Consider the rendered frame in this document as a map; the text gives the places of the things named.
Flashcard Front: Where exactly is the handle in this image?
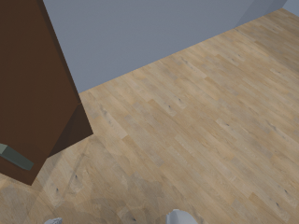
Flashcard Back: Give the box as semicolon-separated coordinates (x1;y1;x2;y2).
0;143;34;171

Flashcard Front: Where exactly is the robot right thigh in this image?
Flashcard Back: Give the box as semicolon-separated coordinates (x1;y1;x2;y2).
165;210;198;224

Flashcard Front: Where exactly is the cupboard door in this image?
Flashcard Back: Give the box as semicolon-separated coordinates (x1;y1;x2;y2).
0;0;78;186

